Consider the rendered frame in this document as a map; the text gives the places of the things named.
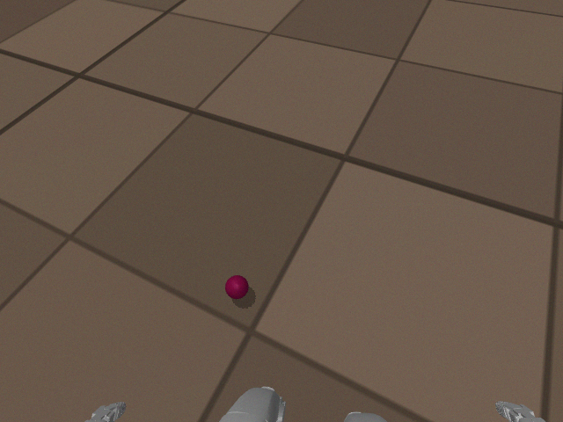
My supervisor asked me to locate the right robot hand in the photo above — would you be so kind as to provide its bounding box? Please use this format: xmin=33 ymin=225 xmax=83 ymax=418
xmin=495 ymin=401 xmax=545 ymax=422

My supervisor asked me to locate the left robot hand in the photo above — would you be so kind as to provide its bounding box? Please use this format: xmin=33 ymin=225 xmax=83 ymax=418
xmin=85 ymin=402 xmax=126 ymax=422

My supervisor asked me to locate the ball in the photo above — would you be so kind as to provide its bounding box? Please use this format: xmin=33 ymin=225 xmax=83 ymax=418
xmin=225 ymin=275 xmax=249 ymax=299

